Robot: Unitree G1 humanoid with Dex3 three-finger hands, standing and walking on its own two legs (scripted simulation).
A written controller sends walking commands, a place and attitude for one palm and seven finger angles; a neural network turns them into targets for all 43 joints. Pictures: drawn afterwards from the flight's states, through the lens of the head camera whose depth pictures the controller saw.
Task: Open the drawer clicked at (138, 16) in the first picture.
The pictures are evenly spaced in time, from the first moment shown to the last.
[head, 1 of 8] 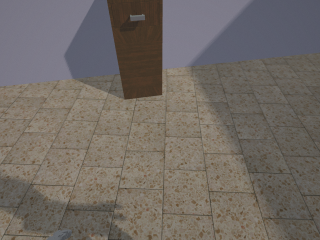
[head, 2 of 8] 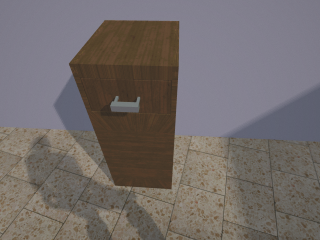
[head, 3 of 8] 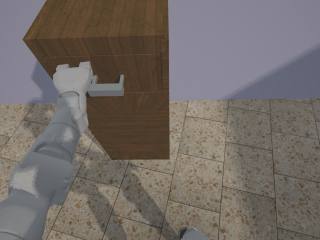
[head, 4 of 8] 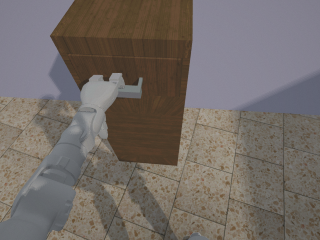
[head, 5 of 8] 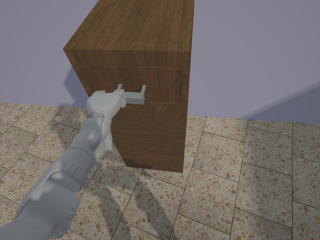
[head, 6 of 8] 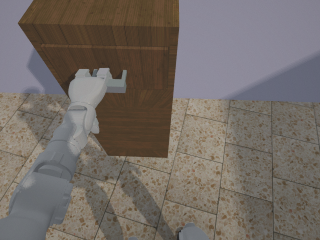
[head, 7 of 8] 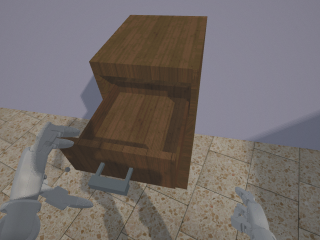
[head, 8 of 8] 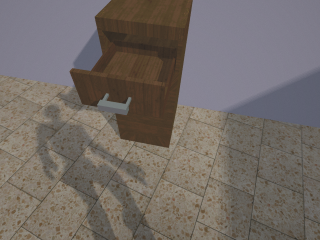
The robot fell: no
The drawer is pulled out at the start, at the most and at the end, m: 0.00 0.30 0.30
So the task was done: yes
